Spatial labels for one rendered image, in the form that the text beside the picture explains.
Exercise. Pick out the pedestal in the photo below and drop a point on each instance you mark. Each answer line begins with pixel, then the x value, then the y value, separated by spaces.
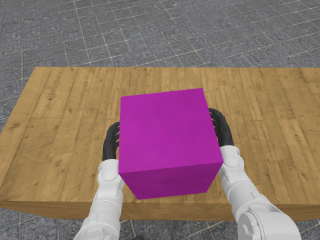
pixel 52 143

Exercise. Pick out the left robot forearm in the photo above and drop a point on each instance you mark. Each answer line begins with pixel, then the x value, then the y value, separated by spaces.
pixel 106 208

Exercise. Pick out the robot right upper arm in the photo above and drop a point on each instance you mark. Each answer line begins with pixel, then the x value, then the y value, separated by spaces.
pixel 266 225

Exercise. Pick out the robot left hand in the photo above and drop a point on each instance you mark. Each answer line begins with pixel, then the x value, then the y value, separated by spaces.
pixel 110 145

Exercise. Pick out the carton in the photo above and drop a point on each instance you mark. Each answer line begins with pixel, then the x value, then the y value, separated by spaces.
pixel 167 144

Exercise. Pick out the right robot forearm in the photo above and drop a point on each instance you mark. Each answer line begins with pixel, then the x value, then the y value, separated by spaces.
pixel 238 188

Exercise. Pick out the robot right hand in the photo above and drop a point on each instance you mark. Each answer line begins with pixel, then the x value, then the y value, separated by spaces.
pixel 222 129

